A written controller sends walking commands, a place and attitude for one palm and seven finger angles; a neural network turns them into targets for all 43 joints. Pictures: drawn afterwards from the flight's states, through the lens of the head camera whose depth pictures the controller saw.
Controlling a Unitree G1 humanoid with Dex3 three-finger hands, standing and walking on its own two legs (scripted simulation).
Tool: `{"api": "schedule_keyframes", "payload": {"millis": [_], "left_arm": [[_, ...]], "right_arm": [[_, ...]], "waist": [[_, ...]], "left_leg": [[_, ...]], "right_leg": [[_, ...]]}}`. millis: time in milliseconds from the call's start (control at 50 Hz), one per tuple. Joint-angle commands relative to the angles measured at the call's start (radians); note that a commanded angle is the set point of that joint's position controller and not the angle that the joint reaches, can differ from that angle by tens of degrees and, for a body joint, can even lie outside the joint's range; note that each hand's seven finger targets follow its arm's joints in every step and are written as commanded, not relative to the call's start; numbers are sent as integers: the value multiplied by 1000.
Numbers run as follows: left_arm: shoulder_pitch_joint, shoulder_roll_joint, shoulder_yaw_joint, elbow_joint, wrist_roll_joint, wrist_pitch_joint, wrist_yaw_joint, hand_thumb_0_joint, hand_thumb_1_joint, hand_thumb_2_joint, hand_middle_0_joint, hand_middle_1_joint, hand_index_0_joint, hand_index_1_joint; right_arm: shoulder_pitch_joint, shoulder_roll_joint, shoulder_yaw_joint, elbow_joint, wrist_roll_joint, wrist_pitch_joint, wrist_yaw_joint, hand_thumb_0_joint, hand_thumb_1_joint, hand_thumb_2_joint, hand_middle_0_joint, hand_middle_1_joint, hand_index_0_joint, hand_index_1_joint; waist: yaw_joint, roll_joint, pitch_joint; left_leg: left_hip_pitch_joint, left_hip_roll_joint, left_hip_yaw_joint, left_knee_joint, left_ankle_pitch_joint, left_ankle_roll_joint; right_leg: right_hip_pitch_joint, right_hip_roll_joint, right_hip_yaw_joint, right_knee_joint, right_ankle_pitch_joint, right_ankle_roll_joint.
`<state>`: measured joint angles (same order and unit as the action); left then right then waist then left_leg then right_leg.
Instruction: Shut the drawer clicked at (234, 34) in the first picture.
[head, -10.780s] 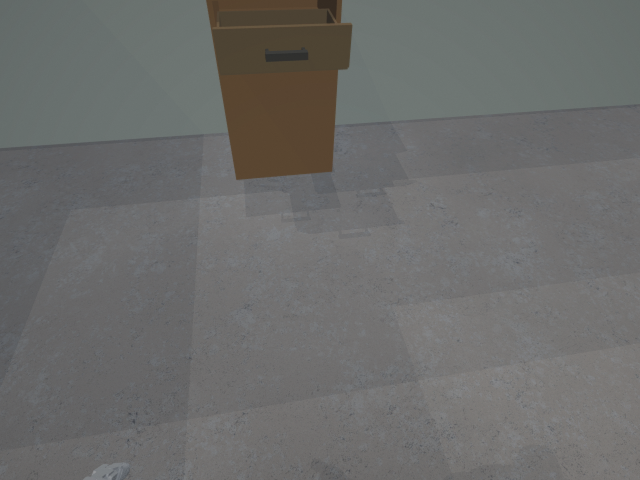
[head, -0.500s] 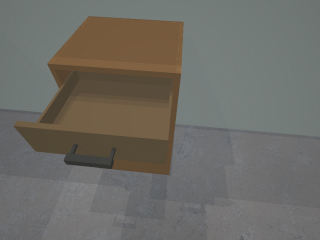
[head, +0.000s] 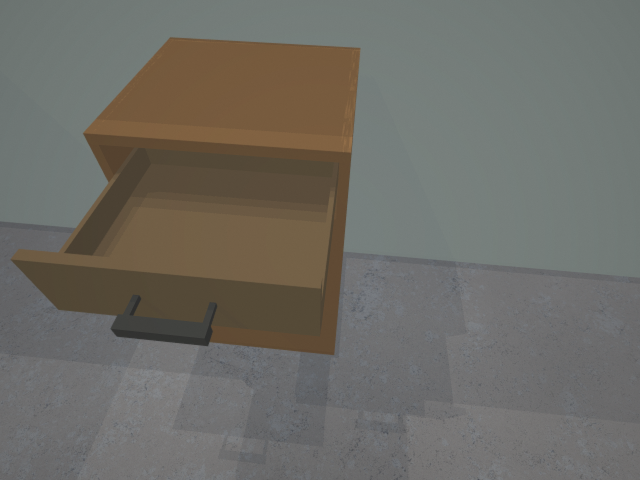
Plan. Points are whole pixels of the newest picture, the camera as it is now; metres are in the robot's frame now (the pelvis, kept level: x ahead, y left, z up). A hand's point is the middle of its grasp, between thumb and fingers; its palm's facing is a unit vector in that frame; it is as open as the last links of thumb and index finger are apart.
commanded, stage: come to a stop and stand still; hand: left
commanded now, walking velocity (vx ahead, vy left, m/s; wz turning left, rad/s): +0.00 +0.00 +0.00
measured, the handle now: (168, 317) +0.34 +0.26 -0.04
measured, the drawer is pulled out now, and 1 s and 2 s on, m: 0.28 0.28 0.28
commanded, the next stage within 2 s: look again from close up in 0.26 s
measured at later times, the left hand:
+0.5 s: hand out of the picture -0.04 +0.14 -0.17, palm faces +0.05 -0.98 -0.18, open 7.4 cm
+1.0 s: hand out of the picture -0.05 +0.13 -0.17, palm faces +0.06 -0.98 -0.17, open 7.4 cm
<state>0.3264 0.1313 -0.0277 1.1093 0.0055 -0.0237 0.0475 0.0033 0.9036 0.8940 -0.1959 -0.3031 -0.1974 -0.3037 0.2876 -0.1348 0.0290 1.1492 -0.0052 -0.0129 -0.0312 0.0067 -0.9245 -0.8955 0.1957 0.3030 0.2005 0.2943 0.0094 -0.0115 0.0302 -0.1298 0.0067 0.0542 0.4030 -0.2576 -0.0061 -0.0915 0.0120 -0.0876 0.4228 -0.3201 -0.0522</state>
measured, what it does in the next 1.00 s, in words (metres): stands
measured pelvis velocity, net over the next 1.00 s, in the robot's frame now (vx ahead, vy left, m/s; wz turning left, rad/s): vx -0.01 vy -0.02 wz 0.01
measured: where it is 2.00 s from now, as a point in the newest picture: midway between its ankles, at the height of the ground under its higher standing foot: outside the picture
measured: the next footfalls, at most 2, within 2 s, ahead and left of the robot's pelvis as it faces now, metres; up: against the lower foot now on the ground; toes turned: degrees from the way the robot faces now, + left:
none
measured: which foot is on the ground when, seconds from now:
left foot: down 0.00-1.00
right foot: down 0.00-1.00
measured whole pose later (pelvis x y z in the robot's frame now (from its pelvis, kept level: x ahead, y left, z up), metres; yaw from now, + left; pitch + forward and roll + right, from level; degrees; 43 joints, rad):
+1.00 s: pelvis -0.01 -0.02 +0.00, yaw +1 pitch -1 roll +1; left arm 0.37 0.11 -0.03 1.12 0.01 -0.03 0.05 0.00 0.90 0.89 -0.20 -0.30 -0.20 -0.30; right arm 0.31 -0.11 0.03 1.15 0.00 -0.01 -0.03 0.00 -0.92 -0.90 0.20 0.30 0.20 0.29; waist 0.02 -0.01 0.03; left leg -0.14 0.04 0.03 0.40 -0.24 -0.04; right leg -0.09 0.04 -0.11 0.41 -0.30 -0.09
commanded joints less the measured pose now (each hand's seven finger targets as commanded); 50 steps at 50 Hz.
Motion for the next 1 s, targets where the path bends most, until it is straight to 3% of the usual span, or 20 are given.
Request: {"api": "schedule_keyframes", "payload": {"millis": [0,460,560,700,760,900,980], "left_arm": [[101,97,21,-10,2,-7,1,0,900,900,-200,-300,-200,-300],[125,89,23,-3,2,-8,2,0,900,900,-200,-300,-200,-300],[124,87,20,2,2,-6,0,0,900,900,-200,-300,-200,-300],[129,86,20,1,2,-8,-1,0,900,900,-200,-300,-200,-300],[134,84,21,2,1,-9,0,0,900,900,-200,-300,-200,-300],[139,78,22,4,3,-7,-1,0,900,900,-200,-300,-200,-300],[146,90,28,1,2,-9,2,0,900,900,-200,-300,-200,-300]], "right_arm": [[70,-74,-11,-21,2,-16,-8,0,-900,-900,200,300,200,300],[80,-64,-10,-18,1,-9,-11,0,-900,-900,200,300,200,300],[81,-59,-9,-14,0,-4,-9,0,-900,-900,200,300,200,300],[91,-51,-9,-16,2,-6,-9,0,-900,-900,200,300,200,300],[96,-57,-9,-15,0,-8,-10,0,-900,-900,200,300,200,300],[97,-43,-9,-12,2,-6,-10,0,-900,-900,200,300,200,300],[101,-55,-12,-18,-2,-3,-10,0,-900,-900,200,300,200,300]], "waist": [[0,-3,42],[3,2,60],[2,-2,94],[2,-16,84],[2,7,57],[5,-5,98],[9,15,81]], "left_leg": [[-2,92,-72,-38,264,41],[-17,86,-68,-35,214,30],[-31,83,-69,-41,172,28],[-36,83,-64,-41,165,28],[-24,86,-67,-34,198,27],[-40,85,-64,-40,169,27],[-60,72,-54,-18,149,21]], "right_leg": [[-41,-139,112,-69,388,4],[-44,-143,118,-95,377,5],[-77,-139,124,-115,284,2],[-68,-136,122,-121,290,7],[-54,-138,123,-106,327,2],[-80,-132,120,-120,281,5],[-59,-155,140,-120,276,-2]]}}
